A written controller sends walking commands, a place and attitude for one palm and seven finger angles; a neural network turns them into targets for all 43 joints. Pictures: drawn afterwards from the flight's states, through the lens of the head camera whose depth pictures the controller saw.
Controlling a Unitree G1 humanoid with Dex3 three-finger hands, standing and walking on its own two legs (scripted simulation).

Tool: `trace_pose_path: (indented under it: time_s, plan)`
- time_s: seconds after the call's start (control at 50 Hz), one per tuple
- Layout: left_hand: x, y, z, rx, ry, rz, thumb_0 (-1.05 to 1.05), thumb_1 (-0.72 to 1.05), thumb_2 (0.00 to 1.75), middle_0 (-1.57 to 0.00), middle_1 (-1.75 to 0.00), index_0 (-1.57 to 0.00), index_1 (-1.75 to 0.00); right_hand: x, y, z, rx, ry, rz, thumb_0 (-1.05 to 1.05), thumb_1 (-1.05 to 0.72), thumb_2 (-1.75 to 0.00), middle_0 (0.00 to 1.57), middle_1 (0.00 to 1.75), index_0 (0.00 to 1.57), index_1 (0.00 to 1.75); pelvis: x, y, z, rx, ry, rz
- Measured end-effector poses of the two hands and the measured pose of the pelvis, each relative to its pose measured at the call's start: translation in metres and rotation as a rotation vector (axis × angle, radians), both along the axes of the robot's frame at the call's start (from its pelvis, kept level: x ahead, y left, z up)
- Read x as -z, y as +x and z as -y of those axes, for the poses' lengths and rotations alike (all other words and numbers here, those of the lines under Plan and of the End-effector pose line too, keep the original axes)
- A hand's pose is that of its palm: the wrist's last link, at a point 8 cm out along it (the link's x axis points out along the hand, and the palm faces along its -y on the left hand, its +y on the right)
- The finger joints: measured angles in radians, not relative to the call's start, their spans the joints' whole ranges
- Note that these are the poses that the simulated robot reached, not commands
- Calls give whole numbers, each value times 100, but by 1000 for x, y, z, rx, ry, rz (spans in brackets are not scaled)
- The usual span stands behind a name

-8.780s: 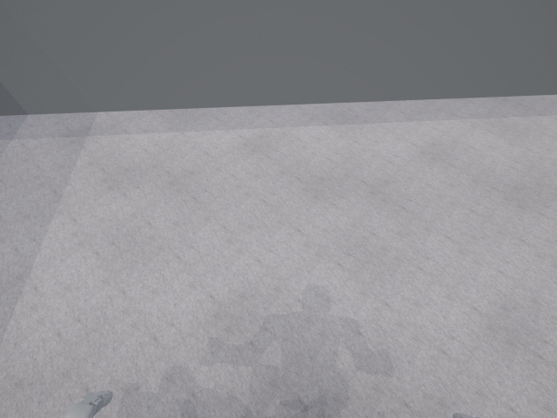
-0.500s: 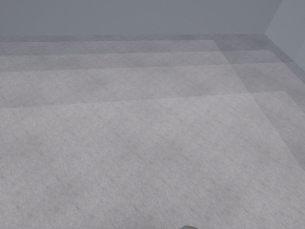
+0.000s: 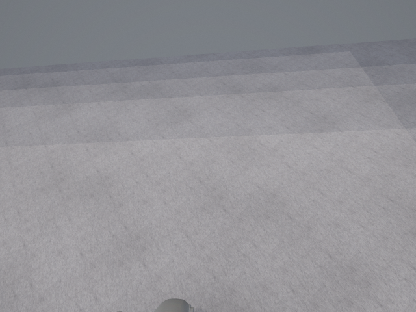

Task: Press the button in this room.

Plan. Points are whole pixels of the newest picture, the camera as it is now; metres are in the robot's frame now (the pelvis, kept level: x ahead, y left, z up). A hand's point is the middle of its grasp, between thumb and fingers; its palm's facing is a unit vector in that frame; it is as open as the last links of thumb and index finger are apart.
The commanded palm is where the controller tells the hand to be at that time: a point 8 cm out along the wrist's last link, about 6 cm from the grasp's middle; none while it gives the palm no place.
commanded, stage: turn or walk to find it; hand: left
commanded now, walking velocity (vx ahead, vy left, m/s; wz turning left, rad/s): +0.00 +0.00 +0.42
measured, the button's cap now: out of the picture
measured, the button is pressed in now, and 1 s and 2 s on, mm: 0 0 0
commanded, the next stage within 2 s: none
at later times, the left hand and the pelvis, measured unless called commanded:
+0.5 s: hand out of the picture -0.07 +0.27 -0.19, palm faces +0.27 -0.94 -0.22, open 7.4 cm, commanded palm none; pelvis -0.05 +0.06 +0.00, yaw +12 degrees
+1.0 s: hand out of the picture -0.03 +0.22 -0.14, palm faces +0.38 -0.88 -0.28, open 7.4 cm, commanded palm none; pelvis -0.06 +0.00 +0.00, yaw +24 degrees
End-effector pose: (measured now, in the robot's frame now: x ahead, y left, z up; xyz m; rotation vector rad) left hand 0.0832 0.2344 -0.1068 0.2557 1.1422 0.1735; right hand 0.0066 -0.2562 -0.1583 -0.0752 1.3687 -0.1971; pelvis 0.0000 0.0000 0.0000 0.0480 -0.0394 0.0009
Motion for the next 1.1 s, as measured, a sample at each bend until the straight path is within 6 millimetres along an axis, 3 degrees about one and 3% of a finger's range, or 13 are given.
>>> trace_pose_path:
  time_s: [0.1, 0.2, 0.34, 0.42, 0.54, 0.66, 0.78, 0.9, 0.96, 1.1]
  plan:
    - [7, -38, -1, -80, -15, -36, 1, 90, 89, -20, -30, -20, -30, -4, 2, 5, -65, -17, -36, 0, -91, -90, 19, 30, 20, 30, 0, -7, 2, -52, -4, -5]
    - [18, -83, -13, -157, -33, -96, 1, 91, 89, -20, -30, -20, -30, -9, 25, -6, -146, -38, -18, 1, -91, -90, 19, 29, 20, 30, 1, -17, -5, -98, -15, -10]
    - [47, -149, -48, -271, -75, -173, 1, 90, 89, -20, -30, -20, -30, -20, 77, -49, -282, -83, 124, 1, -91, -90, 19, 29, 20, 30, 14, -35, -33, -168, -56, -14]
    - [58, -173, -67, -310, -91, -222, 1, 90, 89, -20, -30, -20, -30, -32, 90, -77, -329, -95, 203, 0, -91, -90, 19, 29, 20, 30, 14, -43, -47, -177, -55, -5]
    - [43, -169, -83, -336, -102, -168, 1, 91, 89, -19, -30, -20, -30, -44, 84, -102, -368, -87, 200, 0, -91, -90, 20, 30, 20, 30, 0, -49, -59, -226, -82, -9]
    - [33, -153, -88, -341, -80, -94, 1, 91, 89, -19, -30, -20, -30, -39, 67, -104, -371, -63, 164, 0, -91, -90, 20, 30, 20, 30, -3, -54, -59, -266, -73, -18]
    - [23, -130, -78, -335, -53, -32, 1, 91, 89, -19, -30, -20, -30, -25, 40, -85, -362, -43, 84, 0, -91, -90, 20, 30, 20, 30, 0, -59, -44, -315, -65, -27]
    - [15, -116, -50, -337, -13, 50, 1, 91, 89, -19, -30, -20, -30, -2, 21, -49, -367, -15, 1, 0, -91, -90, 20, 30, 20, 30, 9, -60, -15, -366, -37, -43]
    - [9, -126, -32, -357, -1, 56, 1, 90, 89, -20, -30, -20, -30, 3, 23, -34, -384, -8, -21, 1, -91, -90, 20, 30, 20, 30, 8, -62, -3, -401, -35, -27]
    - [4, -172, -2, -466, -15, 2, 1, 90, 89, -20, -30, -20, -30, -2, 47, -18, -466, -15, -20, 1, -91, -90, 19, 30, 20, 30, 1, -63, 10, -481, -16, -13]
